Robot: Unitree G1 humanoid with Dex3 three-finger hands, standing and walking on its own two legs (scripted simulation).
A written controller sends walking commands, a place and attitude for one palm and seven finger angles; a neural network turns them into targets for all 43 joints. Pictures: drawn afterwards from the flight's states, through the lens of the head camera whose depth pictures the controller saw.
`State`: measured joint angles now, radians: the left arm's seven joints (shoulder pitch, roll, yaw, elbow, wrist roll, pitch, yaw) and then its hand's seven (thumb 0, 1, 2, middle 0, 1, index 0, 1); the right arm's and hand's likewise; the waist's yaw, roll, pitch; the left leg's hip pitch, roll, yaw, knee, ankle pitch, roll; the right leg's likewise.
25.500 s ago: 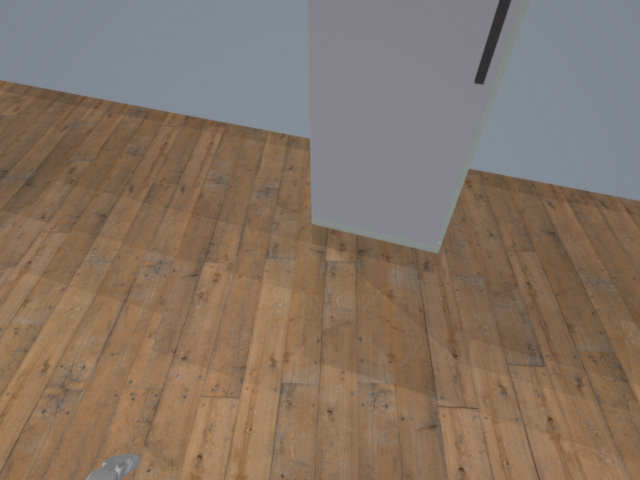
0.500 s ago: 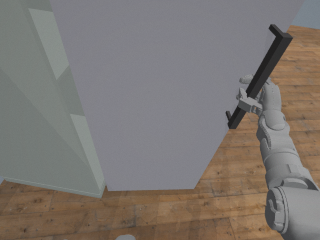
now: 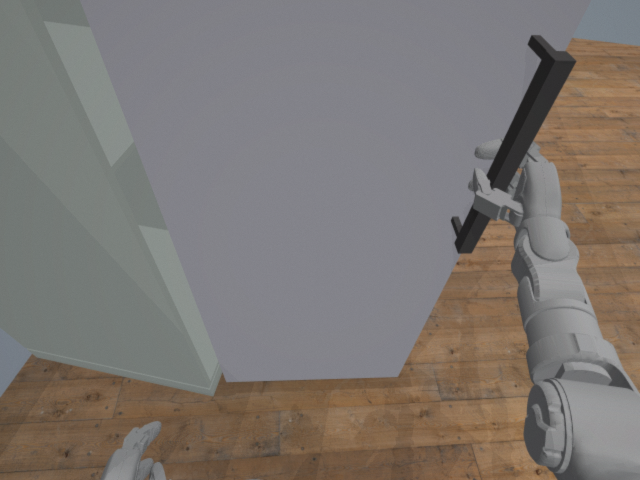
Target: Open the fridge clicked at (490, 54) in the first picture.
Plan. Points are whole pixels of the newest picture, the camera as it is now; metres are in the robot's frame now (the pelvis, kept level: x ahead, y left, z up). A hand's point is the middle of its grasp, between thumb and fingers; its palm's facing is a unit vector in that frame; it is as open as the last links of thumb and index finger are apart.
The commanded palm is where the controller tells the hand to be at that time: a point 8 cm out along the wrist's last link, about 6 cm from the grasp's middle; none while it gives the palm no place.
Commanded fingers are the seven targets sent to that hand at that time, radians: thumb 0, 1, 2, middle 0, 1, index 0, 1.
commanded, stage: loosen the grip on the handle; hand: right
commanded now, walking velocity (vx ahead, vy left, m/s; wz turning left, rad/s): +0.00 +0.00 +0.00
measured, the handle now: (494, 163) +0.49 -0.17 +0.16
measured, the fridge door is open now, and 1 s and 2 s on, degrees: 76 71 71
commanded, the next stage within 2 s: slip the hand off the handle in 0.56 s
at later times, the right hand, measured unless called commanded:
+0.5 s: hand (479, 200) +0.49 -0.17 +0.10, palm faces +0.10 +0.98 -0.18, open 13.1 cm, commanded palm +0.44 -0.22 +0.11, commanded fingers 0.00 0.55 -0.20 0.25 1.15 0.25 1.15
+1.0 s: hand (522, 201) +0.49 -0.23 +0.10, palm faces +0.13 +0.98 -0.17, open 14.6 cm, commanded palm +0.47 -0.28 +0.11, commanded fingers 0.00 0.55 -0.20 0.25 1.15 0.25 1.15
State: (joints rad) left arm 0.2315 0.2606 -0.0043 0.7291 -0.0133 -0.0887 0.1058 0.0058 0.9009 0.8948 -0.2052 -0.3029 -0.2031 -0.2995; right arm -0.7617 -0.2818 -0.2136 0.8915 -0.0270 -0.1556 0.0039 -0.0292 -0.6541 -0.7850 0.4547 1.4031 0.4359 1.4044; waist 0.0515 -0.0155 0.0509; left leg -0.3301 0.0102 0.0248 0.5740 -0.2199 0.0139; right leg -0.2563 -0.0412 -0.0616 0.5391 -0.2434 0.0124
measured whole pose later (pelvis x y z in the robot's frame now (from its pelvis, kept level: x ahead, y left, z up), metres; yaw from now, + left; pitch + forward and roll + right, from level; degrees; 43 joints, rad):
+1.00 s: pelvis +0.04 -0.01 -0.01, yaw -1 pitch +11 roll +1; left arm 0.37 0.29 0.01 0.68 -0.02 -0.07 0.01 0.00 0.90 0.89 -0.20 -0.30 -0.20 -0.30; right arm -0.80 -0.44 -0.29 1.06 0.00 -0.27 0.12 -0.01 0.55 -0.20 0.25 1.15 0.26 1.16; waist 0.07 0.00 -0.09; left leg -0.58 0.02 0.04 0.68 -0.30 -0.01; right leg -0.54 -0.04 -0.04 0.72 -0.37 0.00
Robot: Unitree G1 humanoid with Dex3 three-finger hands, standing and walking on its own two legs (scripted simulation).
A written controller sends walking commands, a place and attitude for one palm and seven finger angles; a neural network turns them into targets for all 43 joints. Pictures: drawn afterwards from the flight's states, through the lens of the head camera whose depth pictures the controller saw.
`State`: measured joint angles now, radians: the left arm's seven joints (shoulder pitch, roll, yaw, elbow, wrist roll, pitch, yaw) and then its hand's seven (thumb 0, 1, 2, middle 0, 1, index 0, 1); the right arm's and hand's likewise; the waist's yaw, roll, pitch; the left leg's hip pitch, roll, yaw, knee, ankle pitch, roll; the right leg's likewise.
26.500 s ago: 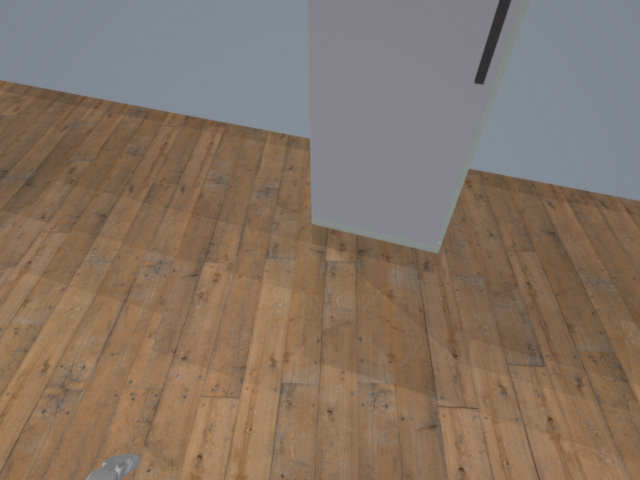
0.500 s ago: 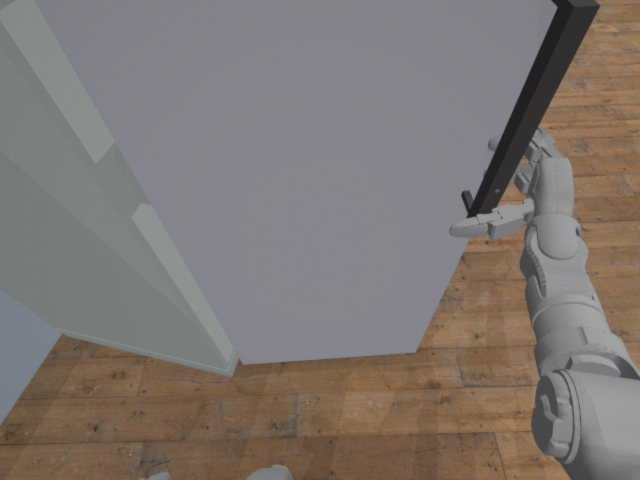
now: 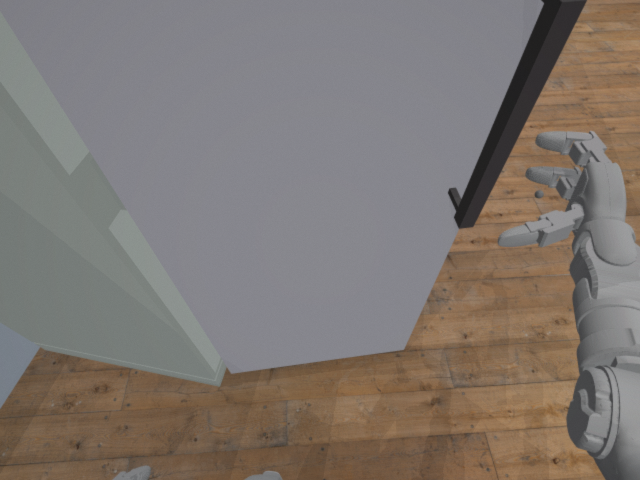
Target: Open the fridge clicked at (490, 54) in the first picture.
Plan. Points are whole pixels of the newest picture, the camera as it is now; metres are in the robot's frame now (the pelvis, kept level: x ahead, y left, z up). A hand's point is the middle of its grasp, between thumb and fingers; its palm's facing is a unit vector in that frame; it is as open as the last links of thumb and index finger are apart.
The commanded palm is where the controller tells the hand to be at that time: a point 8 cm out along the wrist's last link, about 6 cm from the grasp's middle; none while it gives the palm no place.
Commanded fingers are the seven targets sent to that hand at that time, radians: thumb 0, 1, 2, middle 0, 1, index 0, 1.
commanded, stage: slip the hand off the handle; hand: right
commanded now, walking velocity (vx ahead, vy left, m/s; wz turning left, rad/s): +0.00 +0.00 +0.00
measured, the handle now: (493, 127) +0.50 -0.14 +0.18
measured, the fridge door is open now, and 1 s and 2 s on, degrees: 71 71 71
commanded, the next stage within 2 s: draw the hand back to the body in 0.94 s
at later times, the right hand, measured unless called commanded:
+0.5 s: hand (569, 215) +0.44 -0.25 +0.10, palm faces +0.08 +0.99 -0.13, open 14.6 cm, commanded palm +0.40 -0.29 +0.12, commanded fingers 0.00 0.55 -0.20 0.25 1.15 0.25 1.15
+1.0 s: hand (594, 281) +0.35 -0.25 +0.10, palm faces +0.13 +0.98 -0.16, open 14.6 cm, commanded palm +0.32 -0.29 +0.12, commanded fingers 0.00 0.55 -0.20 0.25 1.15 0.25 1.15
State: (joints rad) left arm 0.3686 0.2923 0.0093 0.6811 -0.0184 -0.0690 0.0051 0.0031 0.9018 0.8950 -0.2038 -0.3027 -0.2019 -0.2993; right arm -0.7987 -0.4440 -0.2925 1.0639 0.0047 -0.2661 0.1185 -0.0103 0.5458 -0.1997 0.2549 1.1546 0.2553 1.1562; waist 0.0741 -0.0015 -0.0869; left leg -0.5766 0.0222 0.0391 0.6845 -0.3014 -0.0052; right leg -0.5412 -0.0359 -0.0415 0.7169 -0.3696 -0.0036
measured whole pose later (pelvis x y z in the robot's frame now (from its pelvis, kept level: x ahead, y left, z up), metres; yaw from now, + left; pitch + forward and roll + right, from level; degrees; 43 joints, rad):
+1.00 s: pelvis +0.00 +0.00 +0.00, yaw -1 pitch +7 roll +1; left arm 0.27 0.26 -0.03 0.59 -0.04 -0.11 0.05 0.01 0.90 0.89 -0.21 -0.30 -0.20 -0.30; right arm -0.29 -0.37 -0.28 0.49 0.13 -0.15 0.21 -0.01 0.55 -0.20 0.25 1.15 0.25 1.15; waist -0.02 -0.02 -0.09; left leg -0.47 0.03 0.05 0.67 -0.32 -0.01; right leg -0.45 -0.03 -0.03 0.71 -0.38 -0.01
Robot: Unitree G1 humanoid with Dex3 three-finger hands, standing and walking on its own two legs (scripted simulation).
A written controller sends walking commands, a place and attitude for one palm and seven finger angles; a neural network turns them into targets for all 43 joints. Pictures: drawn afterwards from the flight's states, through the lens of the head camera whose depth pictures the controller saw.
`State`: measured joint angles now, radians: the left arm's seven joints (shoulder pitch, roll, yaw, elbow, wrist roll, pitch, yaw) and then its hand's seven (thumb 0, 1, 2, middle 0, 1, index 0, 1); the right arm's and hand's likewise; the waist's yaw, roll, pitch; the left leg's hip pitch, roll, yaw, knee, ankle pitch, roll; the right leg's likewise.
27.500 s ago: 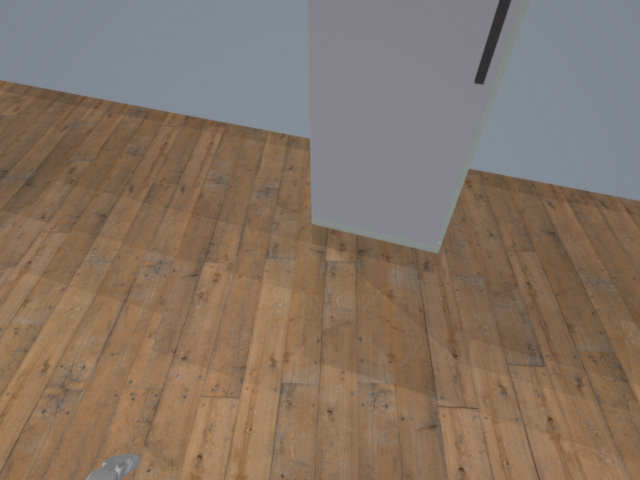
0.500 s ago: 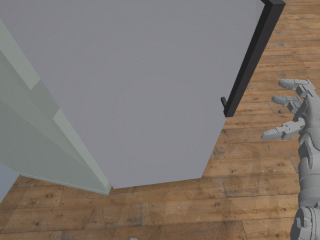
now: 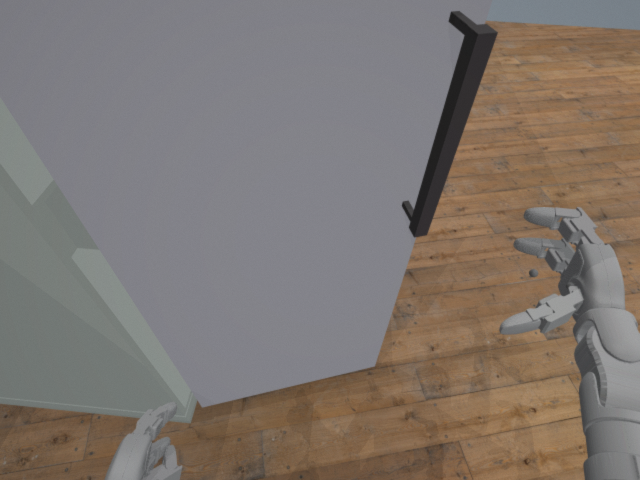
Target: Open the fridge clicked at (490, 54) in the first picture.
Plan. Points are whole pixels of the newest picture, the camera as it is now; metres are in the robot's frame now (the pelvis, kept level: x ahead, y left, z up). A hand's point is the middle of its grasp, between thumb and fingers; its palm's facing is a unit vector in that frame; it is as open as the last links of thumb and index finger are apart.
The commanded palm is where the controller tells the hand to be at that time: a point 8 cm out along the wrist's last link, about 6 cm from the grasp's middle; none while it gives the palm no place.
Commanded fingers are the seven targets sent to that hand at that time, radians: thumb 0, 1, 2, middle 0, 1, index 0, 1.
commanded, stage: draw the hand back to the body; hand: right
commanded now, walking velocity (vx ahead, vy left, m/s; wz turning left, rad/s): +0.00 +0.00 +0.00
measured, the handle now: (435, 143) +0.50 -0.13 +0.18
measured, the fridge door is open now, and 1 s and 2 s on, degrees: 71 71 71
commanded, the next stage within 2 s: step back with the hand held close in 1.64 s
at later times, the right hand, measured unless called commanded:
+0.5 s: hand (581, 323) +0.27 -0.25 +0.12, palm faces +0.00 +1.00 +0.01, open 14.7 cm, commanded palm +0.24 -0.29 +0.15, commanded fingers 0.00 0.44 -0.25 0.25 1.09 0.25 1.09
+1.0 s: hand out of the picture +0.24 -0.29 +0.16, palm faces +0.47 +0.82 -0.32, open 11.4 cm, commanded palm +0.18 -0.31 +0.18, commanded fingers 0.00 -0.47 -0.69 0.22 0.56 0.22 0.56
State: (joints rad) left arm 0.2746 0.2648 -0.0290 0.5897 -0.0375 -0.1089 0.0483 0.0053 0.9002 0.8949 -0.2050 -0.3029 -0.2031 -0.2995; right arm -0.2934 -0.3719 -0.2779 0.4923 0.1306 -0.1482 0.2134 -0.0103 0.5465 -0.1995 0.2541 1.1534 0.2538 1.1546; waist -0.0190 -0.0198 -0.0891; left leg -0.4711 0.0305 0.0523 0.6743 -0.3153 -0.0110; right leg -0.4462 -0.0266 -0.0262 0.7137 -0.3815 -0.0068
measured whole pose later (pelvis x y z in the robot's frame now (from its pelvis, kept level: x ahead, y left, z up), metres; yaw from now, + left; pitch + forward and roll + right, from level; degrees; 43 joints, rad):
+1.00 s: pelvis +0.01 -0.01 +0.02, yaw +0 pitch -2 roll +1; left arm 0.23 0.22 -0.05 0.68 0.01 -0.18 0.09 0.01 0.90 0.89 -0.21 -0.30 -0.20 -0.30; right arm 0.24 -0.35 -0.32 -0.18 0.06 -0.06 -0.10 0.00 -0.12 -0.52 0.23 0.76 0.23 0.76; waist -0.09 -0.03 0.00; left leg -0.16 0.04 0.05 0.46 -0.25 -0.03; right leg -0.13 0.00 -0.03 0.48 -0.30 -0.02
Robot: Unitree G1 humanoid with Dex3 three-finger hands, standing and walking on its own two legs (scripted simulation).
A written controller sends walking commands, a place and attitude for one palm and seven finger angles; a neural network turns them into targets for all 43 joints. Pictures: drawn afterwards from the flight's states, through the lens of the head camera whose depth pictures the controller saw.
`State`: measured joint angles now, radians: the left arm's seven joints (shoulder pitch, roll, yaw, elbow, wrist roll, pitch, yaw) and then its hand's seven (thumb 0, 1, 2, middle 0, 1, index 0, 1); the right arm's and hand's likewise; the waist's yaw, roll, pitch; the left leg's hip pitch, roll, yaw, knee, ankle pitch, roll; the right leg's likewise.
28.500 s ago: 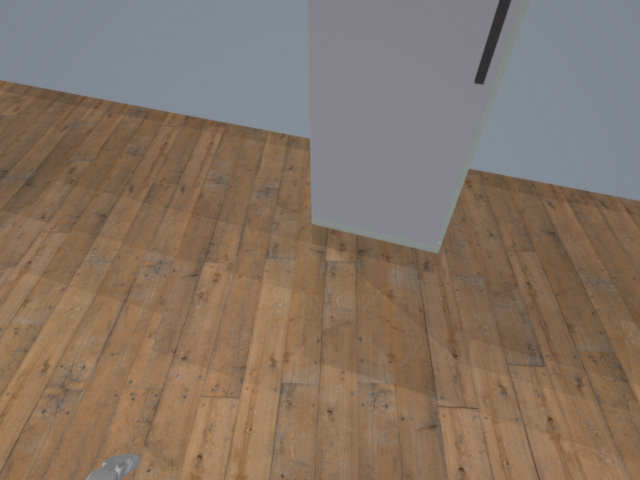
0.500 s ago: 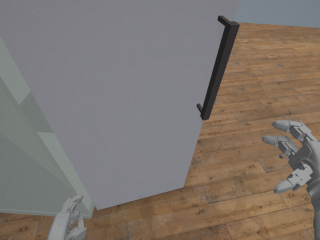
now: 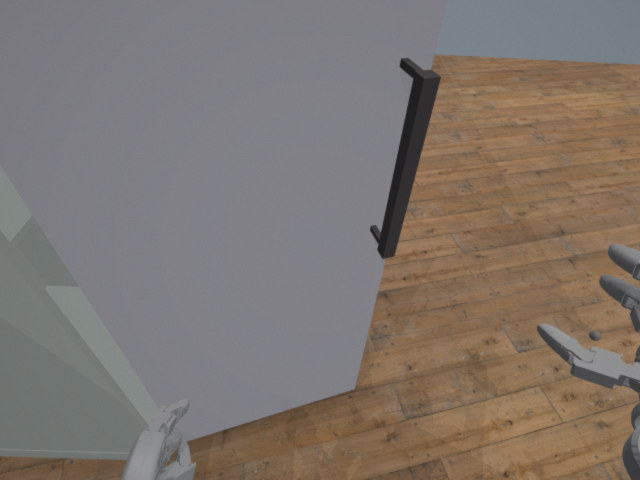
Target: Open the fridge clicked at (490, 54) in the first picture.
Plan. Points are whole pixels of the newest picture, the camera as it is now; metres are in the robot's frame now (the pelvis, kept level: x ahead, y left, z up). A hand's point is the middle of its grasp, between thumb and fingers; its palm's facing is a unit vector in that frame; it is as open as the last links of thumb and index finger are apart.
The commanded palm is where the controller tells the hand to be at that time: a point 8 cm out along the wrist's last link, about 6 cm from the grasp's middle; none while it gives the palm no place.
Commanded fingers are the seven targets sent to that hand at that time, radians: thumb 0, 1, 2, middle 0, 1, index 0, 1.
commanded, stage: draw the hand back to the body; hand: right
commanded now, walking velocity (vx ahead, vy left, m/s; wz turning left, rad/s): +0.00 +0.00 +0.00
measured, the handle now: (395, 172) +0.49 -0.12 +0.16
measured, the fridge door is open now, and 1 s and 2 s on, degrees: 71 71 71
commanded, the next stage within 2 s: step back with the hand held close in 0.64 s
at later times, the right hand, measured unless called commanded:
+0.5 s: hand (616, 361) +0.19 -0.28 +0.15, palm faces +0.50 +0.78 -0.37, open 7.5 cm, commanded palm +0.14 -0.30 +0.17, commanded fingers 0.00 -0.90 -0.90 0.20 0.30 0.20 0.30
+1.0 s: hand (601, 368) +0.19 -0.26 +0.15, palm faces +0.38 +0.81 -0.46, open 7.4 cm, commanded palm +0.12 -0.30 +0.18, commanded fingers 0.00 -0.90 -0.90 0.20 0.30 0.20 0.30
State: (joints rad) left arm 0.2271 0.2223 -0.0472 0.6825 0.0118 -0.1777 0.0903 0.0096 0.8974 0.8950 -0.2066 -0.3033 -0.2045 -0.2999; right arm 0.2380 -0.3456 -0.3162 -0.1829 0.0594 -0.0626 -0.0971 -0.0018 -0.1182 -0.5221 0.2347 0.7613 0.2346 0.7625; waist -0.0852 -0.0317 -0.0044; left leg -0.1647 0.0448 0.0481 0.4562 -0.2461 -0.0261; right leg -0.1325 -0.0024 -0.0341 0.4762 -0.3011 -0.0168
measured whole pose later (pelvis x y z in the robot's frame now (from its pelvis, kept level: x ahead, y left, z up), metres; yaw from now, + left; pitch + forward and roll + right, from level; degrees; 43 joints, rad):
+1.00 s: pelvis -0.02 +0.00 +0.00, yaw +1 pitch +0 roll +1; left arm 0.18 0.24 -0.01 0.59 0.01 -0.05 0.09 0.01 0.90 0.90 -0.21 -0.30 -0.20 -0.30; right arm 0.49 -0.38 -0.37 -0.41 0.03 -0.16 -0.12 0.02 -0.89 -0.90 0.21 0.30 0.21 0.31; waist -0.02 -0.02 0.01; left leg -0.26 0.04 0.03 0.45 -0.19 -0.03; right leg -0.23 -0.01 -0.05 0.50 -0.27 -0.02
